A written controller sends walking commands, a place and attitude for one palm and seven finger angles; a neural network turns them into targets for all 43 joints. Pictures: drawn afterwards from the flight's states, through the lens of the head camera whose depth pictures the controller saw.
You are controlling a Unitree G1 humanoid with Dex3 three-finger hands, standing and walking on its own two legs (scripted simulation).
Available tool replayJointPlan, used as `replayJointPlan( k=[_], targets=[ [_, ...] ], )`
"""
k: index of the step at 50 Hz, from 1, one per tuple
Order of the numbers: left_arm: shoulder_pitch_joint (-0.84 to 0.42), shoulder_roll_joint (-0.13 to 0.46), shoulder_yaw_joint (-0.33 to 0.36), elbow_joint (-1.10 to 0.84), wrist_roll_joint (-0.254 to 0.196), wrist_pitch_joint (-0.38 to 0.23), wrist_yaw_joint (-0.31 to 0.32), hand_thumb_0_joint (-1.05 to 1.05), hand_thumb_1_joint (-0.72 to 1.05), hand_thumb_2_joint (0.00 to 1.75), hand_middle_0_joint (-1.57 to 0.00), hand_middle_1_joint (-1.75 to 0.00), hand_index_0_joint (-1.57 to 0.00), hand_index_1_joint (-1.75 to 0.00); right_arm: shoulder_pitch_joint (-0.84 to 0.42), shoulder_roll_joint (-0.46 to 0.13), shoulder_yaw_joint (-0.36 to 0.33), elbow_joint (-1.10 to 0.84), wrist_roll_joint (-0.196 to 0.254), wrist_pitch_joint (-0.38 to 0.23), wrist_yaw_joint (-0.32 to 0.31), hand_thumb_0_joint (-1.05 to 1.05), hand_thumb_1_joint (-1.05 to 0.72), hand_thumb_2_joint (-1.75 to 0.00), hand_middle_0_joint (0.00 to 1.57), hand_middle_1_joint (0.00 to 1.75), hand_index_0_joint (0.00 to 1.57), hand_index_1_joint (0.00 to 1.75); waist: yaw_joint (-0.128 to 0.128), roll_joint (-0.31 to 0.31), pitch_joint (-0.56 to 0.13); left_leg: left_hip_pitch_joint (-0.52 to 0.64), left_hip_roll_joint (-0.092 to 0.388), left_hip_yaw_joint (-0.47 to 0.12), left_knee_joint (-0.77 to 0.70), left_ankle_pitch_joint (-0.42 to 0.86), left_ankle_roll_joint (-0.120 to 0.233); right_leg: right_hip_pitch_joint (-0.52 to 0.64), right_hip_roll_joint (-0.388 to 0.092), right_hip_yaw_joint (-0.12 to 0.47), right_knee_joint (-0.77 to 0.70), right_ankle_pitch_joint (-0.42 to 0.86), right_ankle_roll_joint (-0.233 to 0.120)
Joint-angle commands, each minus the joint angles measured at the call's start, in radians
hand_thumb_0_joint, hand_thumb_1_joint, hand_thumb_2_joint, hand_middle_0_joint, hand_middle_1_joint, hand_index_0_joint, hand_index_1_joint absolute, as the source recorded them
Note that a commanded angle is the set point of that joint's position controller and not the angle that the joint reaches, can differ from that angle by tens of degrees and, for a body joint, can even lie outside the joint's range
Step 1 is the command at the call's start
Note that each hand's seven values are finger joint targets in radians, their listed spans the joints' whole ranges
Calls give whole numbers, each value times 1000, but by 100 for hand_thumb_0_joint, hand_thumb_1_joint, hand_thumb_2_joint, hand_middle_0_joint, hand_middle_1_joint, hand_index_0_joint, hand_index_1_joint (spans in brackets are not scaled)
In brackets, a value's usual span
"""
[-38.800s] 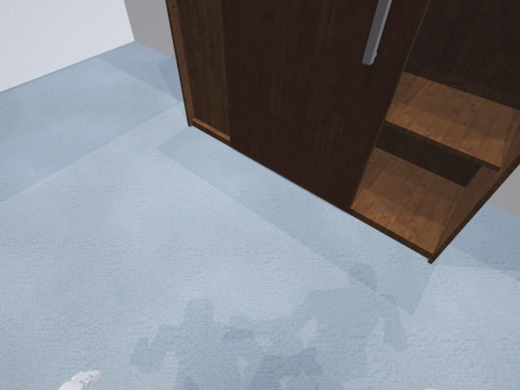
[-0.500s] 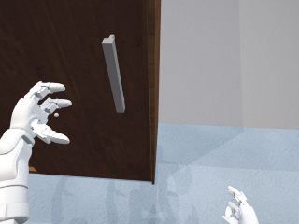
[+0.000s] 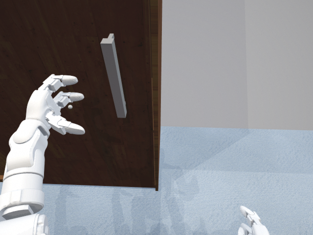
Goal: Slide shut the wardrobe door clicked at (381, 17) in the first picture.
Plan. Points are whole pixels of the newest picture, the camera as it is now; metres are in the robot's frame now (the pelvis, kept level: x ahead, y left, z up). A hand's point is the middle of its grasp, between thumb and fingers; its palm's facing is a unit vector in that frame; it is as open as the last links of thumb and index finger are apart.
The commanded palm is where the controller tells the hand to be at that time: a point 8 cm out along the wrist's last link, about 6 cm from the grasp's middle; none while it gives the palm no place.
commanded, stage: move the hooked fingers beside the handle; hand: left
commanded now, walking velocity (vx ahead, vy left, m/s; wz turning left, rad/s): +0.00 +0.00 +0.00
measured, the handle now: (117, 79) +0.51 +0.14 +0.14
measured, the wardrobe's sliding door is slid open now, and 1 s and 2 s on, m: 0.00 0.00 0.00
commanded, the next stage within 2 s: feel for the door with the fingertips in 1.46 s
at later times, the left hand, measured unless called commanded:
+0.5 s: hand (88, 91) +0.44 +0.21 +0.16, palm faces +0.02 -1.00 +0.00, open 14.0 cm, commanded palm +0.42 +0.26 +0.15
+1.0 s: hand (89, 89) +0.45 +0.21 +0.15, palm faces +0.01 -1.00 +0.01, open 14.0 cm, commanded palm +0.43 +0.26 +0.15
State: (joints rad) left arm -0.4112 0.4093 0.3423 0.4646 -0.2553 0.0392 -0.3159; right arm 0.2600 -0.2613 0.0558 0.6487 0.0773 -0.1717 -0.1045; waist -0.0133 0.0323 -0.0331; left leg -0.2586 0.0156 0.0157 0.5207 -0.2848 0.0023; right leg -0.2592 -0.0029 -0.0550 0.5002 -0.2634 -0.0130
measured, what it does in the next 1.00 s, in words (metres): stands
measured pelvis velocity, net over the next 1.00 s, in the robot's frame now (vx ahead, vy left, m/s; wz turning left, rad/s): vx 0.01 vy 0.01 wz -0.03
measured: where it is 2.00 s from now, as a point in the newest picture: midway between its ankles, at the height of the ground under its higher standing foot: outside the picture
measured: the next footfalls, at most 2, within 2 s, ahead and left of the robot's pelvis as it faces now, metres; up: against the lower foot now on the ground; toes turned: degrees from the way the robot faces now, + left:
none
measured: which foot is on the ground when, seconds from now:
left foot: down 0.00-1.00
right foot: down 0.00-1.00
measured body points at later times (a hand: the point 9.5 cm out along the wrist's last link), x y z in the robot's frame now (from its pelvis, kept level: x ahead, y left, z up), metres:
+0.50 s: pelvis +0.00 +0.00 +0.00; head +0.03 +0.00 +0.45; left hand +0.43 +0.26 +0.16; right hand +0.08 -0.26 -0.11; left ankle -0.01 +0.12 -0.74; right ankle +0.00 -0.11 -0.74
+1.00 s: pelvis +0.01 +0.01 +0.00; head +0.04 +0.01 +0.45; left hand +0.45 +0.27 +0.15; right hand +0.06 -0.25 -0.12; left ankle -0.01 +0.12 -0.74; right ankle +0.00 -0.11 -0.74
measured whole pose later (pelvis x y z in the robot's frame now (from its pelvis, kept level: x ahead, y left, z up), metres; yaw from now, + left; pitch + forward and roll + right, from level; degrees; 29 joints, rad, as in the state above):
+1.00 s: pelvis +0.01 +0.01 +0.00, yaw -2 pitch +7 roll -1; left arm -0.68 0.43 0.36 0.84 -0.18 -0.13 -0.26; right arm 0.38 -0.26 0.02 0.67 0.06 -0.06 -0.06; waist -0.08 0.02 -0.06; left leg -0.37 0.03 0.05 0.57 -0.32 0.02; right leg -0.37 0.01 -0.02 0.52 -0.27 0.00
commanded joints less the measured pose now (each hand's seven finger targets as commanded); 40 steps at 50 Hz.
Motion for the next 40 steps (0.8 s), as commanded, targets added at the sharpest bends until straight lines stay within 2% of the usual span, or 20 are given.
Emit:
replayJointPlan(
  k=[1,2,4,5,8,11,13,15,16,20,23,27,28,32,34,35,36,37,38,40],
  targets=[
    [-428,260,62,-167,-3,-71,16,0,-50,30,-30,-120,-30,-120,-51,-134,-55,-133,-1,-34,-11,0,-90,-90,20,30,20,30,-5,24,-245,92,-13,-22,-51,244,25,53,4,21,-51,262,-9],
    [-450,231,33,-171,-2,-76,17,0,-50,30,-30,-120,-30,-120,-49,-131,-56,-134,1,-33,-10,0,-90,-90,20,30,20,30,-13,29,-247,101,-11,-21,-50,247,25,42,5,19,-51,262,-8],
    [-506,238,33,-154,2,-90,26,0,-50,30,-30,-120,-30,-120,-36,-133,-59,-123,-3,-30,-10,0,-90,-90,20,30,20,30,-21,35,-260,110,-11,-25,-43,254,24,32,6,21,-48,266,-9],
    [-511,240,29,-145,4,-100,31,0,-50,30,-30,-120,-30,-120,-27,-135,-58,-119,-4,-26,-9,0,-90,-90,20,30,20,30,-19,8,-260,107,-7,-27,-43,256,25,41,8,18,-49,261,-10],
    [-509,218,21,-130,11,-112,39,0,-50,30,-30,-120,-30,-120,-20,-133,-62,-119,-6,-21,-3,0,-90,-90,20,30,20,30,-16,38,-293,121,-9,-24,-40,303,22,52,7,21,-37,309,-11],
    [-518,231,31,-48,17,-105,51,0,-50,30,-30,-120,-30,-120,-5,-141,-64,-106,-5,-7,-1,0,-90,-90,20,30,20,30,-21,-14,-246,80,-7,-18,-43,266,27,37,9,22,-46,291,-6],
    [-575,261,43,-9,29,-110,60,0,-50,30,-30,-120,-30,-120,8,-144,-64,-98,-6,3,-2,0,-90,-90,20,30,20,30,-27,-9,-245,64,-8,-18,-46,240,25,29,7,24,-46,264,-7],
    [-638,256,25,-2,38,-128,66,0,-50,30,-30,-120,-30,-120,16,-144,-64,-96,-8,8,0,0,-90,-90,20,30,20,30,-34,20,-257,66,-9,-16,-39,230,27,27,6,30,-46,252,-8],
    [-637,283,52,20,41,-139,71,0,-50,30,-30,-120,-30,-120,25,-146,-65,-94,-11,9,1,0,-90,-90,20,30,20,30,-30,5,-274,63,-10,-22,-39,234,28,35,9,31,-43,254,-9],
    [-709,274,32,103,47,-179,60,0,-50,30,-30,-120,-30,-120,58,-149,-70,-77,-14,18,2,0,-90,-90,20,30,20,30,-49,-8,-295,57,-9,-13,-23,243,30,31,11,36,-35,275,-6],
    [-722,289,45,135,54,-202,53,0,-50,30,-30,-120,-30,-120,74,-150,-73,-76,-16,23,8,0,-90,-90,20,30,20,30,-41,31,-339,69,-12,-11,-13,277,28,41,12,40,-21,317,-10],
    [-751,296,39,258,54,-201,41,0,-50,30,-30,-120,-30,-120,103,-163,-74,-65,-14,42,12,0,-90,-90,20,30,20,30,-60,-26,-276,-3,-12,-5,-11,232,31,13,13,40,-23,297,-3],
    [-774,323,55,271,62,-207,41,0,-50,30,-30,-120,-30,-120,110,-165,-76,-61,-16,46,11,0,-90,-90,20,30,20,30,-59,-5,-283,-6,-12,-3,-6,232,31,7,12,43,-21,295,-3],
    [-851,335,55,262,71,-253,45,0,-50,30,-30,-120,-30,-120,140,-164,-82,-57,-23,54,17,0,-90,-90,20,30,20,30,-69,6,-355,18,-11,-6,11,266,32,16,17,46,-5,322,-2],
    [-859,305,35,263,70,-268,40,0,-50,30,-30,-120,-30,-120,145,-160,-84,-55,-22,55,20,0,-90,-90,20,30,20,30,-73,53,-371,44,-10,-5,21,291,29,-4,19,47,-1,333,-5],
    [-842,319,52,280,69,-271,43,0,-50,30,-30,-120,-30,-120,159,-165,-86,-49,-27,59,21,0,-90,-90,20,30,20,30,-71,19,-375,35,-8,-9,24,309,31,8,22,42,5,347,-6],
    [-815,342,74,267,70,-274,43,0,-50,30,-30,-120,-30,-120,159,-167,-89,-55,-26,62,24,0,-90,-90,20,30,20,30,-58,24,-398,41,-6,-10,21,327,29,18,23,41,10,360,-6],
    [-789,307,54,250,67,-271,39,0,-50,30,-30,-120,-30,-120,153,-162,-89,-64,-26,63,28,0,-90,-90,20,30,20,30,-55,50,-410,53,-8,-2,23,343,28,22,23,44,10,376,-6],
    [-765,321,74,236,61,-268,39,0,-50,30,-30,-120,-30,-120,154,-163,-91,-67,-27,65,29,0,-90,-90,20,30,20,30,-45,32,-411,46,-6,-5,22,359,27,38,23,39,12,393,-7],
    [-746,311,61,213,56,-262,39,0,-50,30,-30,-120,-30,-120,147,-164,-90,-71,-23,72,30,0,-90,-90,20,30,20,30,-51,41,-378,39,-3,-5,19,358,29,28,25,36,8,385,-8]
  ],
)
